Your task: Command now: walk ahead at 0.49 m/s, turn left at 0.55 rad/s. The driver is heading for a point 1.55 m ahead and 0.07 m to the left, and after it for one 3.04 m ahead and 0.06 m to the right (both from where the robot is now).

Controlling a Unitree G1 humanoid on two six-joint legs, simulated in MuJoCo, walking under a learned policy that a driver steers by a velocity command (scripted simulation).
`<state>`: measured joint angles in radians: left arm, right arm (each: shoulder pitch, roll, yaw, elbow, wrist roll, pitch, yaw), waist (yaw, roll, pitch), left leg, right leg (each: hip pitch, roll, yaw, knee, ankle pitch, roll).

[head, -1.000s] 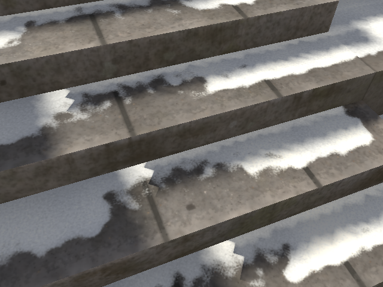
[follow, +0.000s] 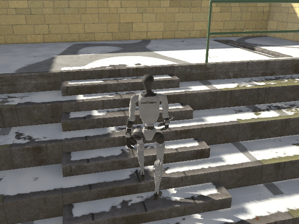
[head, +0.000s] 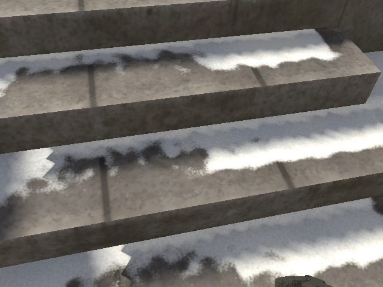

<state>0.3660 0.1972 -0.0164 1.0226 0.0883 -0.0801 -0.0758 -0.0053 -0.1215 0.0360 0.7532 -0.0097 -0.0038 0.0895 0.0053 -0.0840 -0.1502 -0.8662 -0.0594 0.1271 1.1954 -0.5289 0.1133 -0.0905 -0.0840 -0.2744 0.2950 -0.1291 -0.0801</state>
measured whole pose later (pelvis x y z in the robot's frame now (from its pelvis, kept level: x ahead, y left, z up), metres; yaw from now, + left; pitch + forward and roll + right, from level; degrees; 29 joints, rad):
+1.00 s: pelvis +0.54 +0.00 +0.26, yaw +11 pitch +7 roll +4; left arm 0.63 0.02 -0.09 1.17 0.06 -0.11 -0.10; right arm -0.12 -0.06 0.09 0.81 -0.06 0.02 0.08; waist 0.13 -0.06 -0.14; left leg -1.14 0.07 0.15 1.40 -0.25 0.12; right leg -0.04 -0.02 0.06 0.29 -0.36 -0.09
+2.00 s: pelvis +1.10 -0.04 +0.53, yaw -5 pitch +4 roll +0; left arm 0.50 0.10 -0.04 1.16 0.14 -0.07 -0.05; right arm 0.08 -0.12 0.04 0.88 -0.02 -0.05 0.09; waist 0.03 0.00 -0.11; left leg -1.38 0.04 -0.05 1.95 -0.01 0.24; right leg -0.15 0.03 -0.13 0.45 -0.38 -0.06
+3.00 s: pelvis +1.37 -0.10 +0.66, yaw +7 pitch +2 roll +1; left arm 0.13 0.19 0.05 0.69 0.00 -0.08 -0.05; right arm 0.11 -0.26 -0.08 0.71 -0.01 -0.05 -0.03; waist -0.02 0.00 -0.03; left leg -0.35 0.00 -0.03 0.74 -0.37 -0.08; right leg -0.39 0.04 0.04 0.61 -0.27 -0.05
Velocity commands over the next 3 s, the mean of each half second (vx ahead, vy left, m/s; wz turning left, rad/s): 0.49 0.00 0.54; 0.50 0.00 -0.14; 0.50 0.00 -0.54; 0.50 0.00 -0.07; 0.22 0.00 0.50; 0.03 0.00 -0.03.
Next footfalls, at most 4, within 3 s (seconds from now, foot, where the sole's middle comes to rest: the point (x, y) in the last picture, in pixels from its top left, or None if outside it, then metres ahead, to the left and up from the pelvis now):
0.44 right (239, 286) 0.45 -0.12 -0.53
1.04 left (149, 175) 0.71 0.15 -0.38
1.58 right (235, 70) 1.05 -0.11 -0.24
2.12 left None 1.36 0.05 -0.10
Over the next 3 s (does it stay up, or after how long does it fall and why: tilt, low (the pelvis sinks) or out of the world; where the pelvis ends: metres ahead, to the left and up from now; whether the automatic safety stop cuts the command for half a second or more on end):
stays up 1.37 -0.10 0.66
